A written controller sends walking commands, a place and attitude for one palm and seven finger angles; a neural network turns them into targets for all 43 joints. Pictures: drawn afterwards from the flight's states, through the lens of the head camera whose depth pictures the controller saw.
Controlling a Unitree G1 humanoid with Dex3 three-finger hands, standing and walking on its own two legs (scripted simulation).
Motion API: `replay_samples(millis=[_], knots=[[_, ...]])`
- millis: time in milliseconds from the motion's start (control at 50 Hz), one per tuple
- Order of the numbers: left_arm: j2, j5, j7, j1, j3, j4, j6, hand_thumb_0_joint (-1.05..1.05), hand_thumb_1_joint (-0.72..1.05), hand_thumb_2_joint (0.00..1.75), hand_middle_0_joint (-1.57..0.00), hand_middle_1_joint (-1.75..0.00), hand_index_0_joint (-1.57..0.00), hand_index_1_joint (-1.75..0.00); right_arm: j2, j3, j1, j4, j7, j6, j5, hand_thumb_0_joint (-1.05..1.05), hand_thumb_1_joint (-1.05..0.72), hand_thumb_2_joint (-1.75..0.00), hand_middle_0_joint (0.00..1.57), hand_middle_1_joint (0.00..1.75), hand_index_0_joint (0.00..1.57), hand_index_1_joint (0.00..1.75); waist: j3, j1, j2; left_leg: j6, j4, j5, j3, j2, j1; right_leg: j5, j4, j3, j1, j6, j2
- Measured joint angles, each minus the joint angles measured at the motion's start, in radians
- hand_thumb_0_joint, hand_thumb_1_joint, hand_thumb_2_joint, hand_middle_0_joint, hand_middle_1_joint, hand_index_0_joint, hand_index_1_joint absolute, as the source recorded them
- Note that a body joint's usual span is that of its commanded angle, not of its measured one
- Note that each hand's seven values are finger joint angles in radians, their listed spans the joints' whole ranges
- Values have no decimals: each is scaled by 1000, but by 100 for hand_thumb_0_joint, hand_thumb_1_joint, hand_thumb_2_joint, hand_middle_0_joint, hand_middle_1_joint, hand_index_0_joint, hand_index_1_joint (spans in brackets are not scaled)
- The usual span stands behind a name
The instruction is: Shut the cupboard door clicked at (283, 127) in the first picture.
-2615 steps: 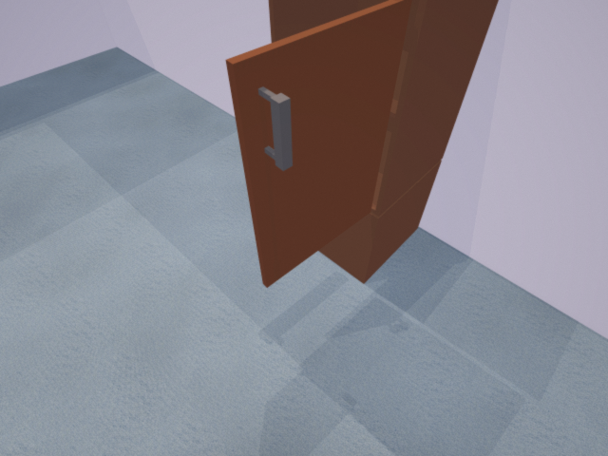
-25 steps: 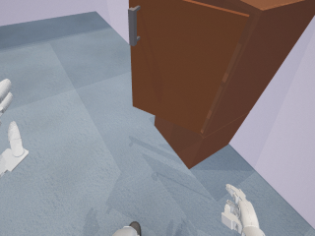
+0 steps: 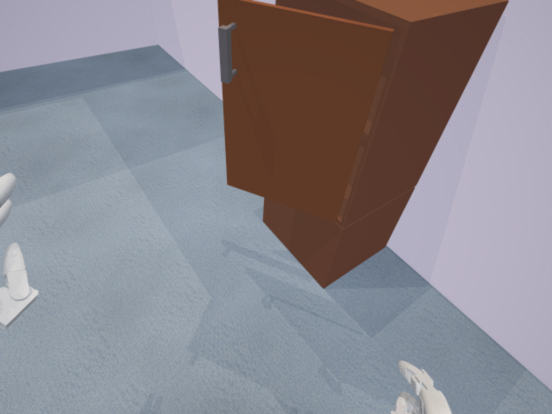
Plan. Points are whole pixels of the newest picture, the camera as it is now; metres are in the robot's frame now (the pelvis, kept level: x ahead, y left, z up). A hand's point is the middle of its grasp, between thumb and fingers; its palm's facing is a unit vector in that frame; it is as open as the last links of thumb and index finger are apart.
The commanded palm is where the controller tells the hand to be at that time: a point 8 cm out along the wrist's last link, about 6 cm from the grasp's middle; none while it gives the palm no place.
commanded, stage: stop stepping back and stand still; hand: left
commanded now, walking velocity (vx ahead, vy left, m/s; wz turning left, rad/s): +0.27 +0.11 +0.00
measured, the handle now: (229, 53) +0.88 +0.15 +0.14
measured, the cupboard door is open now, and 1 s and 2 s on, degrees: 31 31 31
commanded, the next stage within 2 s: let the arm hang, fingers relaxed in 0.48 s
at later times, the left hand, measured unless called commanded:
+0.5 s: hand out of the picture +0.15 +0.29 +0.17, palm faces +0.46 -0.77 -0.44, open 7.4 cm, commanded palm +0.10 +0.32 +0.18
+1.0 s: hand out of the picture -0.04 +0.21 -0.18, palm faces +0.07 -0.98 -0.17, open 6.9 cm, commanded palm none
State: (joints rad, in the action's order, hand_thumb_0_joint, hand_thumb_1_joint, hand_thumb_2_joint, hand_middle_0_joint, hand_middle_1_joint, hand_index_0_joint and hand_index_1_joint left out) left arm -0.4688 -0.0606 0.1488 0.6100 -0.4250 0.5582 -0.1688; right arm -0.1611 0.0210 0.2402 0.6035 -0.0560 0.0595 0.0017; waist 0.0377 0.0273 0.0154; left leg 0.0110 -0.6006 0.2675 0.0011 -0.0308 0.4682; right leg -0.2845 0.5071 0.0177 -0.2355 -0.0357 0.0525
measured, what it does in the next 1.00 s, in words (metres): steps on the spot: left foot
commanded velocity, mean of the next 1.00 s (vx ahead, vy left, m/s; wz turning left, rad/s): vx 0.05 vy -0.02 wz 0.00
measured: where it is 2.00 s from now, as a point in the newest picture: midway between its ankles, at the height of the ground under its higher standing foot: outside the picture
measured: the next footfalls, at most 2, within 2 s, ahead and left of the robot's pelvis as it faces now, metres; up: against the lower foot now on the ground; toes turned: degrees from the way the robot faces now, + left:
left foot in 0.14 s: +0.08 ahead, +0.13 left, +0.00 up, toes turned +3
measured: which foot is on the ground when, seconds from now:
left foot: up 0.00-0.12, down 0.14-1.00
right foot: down 0.00-1.00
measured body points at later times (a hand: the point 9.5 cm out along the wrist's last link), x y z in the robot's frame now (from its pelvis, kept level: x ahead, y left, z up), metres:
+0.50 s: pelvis -0.03 +0.02 +0.00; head -0.06 +0.03 +0.45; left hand +0.12 +0.33 +0.20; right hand +0.11 -0.20 -0.09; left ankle +0.03 +0.12 -0.73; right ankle -0.03 -0.07 -0.73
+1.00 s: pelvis -0.02 +0.03 +0.01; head -0.02 +0.06 +0.46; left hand -0.04 +0.26 -0.16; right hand +0.00 -0.21 -0.13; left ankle +0.04 +0.12 -0.73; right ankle -0.03 -0.07 -0.73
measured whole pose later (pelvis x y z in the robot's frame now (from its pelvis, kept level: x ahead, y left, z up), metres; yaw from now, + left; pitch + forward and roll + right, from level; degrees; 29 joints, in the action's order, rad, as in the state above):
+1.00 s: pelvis -0.02 +0.03 +0.01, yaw +3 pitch -1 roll -2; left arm -0.21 0.01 0.02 0.34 -0.02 -1.03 0.03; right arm -0.17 0.02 0.29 1.03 -0.02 -0.03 0.02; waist -0.04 0.01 0.04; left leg -0.04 -0.47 0.15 0.01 0.01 0.30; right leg -0.25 0.42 0.06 -0.14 -0.03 0.04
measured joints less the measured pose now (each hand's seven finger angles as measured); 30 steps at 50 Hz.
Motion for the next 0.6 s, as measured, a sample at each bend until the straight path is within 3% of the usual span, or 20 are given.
replay_samples(millis=[60,140,200,280,340,400,500,580,600], knots=[[30,8,24,-7,16,-45,11,1,89,89,-22,-30,-22,-31,-22,0,41,42,-6,-24,3,1,-90,-90,20,30,20,30,44,-16,6,3,-126,60,-3,24,-9,5,-4,-14,5,-2,-20],[75,28,43,-75,41,-115,14,1,89,90,-21,-30,-22,-31,-69,-17,95,75,-23,-23,0,1,-90,-90,20,30,20,30,72,-13,-11,-24,-21,88,5,11,-123,-1,15,15,9,25,-41],[92,34,46,-117,41,-141,11,1,89,90,-21,-30,-21,-31,-82,-29,87,98,-34,-18,-5,1,-90,-90,20,30,20,30,43,-6,-3,-41,9,-40,11,24,-138,-37,66,18,1,37,-58],[78,42,37,-97,15,-143,11,1,89,90,-21,-30,-21,-31,-53,-26,79,78,-37,7,-3,1,-90,-90,20,30,20,30,33,13,1,-50,50,-62,19,27,-151,-109,137,0,-17,30,-31],[56,40,31,-72,3,-114,9,1,89,90,-21,-30,-21,-30,-23,-11,74,56,-24,26,1,1,-90,-90,20,29,20,30,34,14,9,-43,88,-79,27,29,-152,-108,42,18,26,21,-15],[54,35,26,-63,10,-95,4,1,90,90,-21,-30,-21,-30,-9,2,53,41,-13,25,5,1,-90,-90,20,30,20,30,20,12,-7,-37,95,-92,29,23,-143,-18,-17,20,39,0,-5],[59,26,22,-43,30,-95,12,1,89,90,-21,-30,-21,-31,-10,9,33,41,-2,-7,4,1,-90,-90,20,30,20,30,28,-8,-30,-26,46,-21,32,14,-121,19,-20,18,33,-11,2],[84,23,27,-64,52,-119,19,1,89,90,-21,-30,-21,-31,-34,2,27,58,-6,-21,-7,1,-90,-90,20,30,20,30,23,-24,-44,-34,28,-74,27,6,-130,-8,1,22,49,-3,10],[85,39,11,-93,71,-171,7,1,89,90,-21,-30,-21,-31,-47,-5,23,78,11,-1,-6,1,-90,-90,20,30,20,30,26,-26,-48,-39,13,-68,23,11,-121,-17,15,27,42,1,5]])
